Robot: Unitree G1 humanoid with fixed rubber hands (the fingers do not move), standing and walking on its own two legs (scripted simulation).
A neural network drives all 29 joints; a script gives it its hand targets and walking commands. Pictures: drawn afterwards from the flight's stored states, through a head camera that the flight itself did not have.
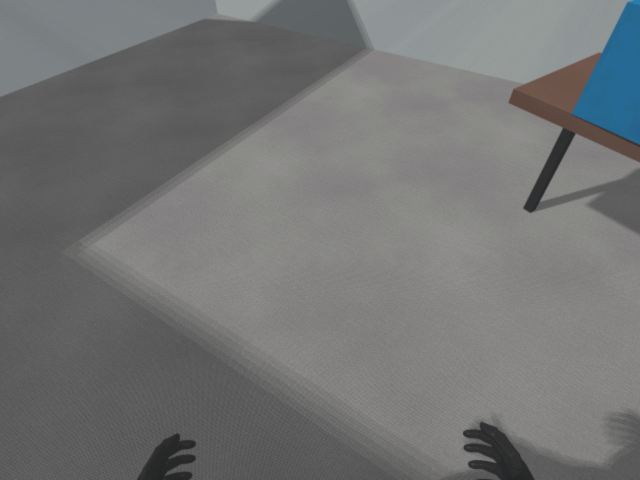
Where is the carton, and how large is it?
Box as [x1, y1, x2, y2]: [572, 0, 639, 144]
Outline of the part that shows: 633,0 627,2 572,114 639,144 639,0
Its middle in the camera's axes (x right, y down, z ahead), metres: +0.90 -0.43 +0.97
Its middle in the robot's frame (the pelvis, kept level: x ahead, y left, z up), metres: +1.00 -0.91 +0.07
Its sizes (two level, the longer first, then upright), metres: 0.286 0.261 0.279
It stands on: a table, 0.70 m high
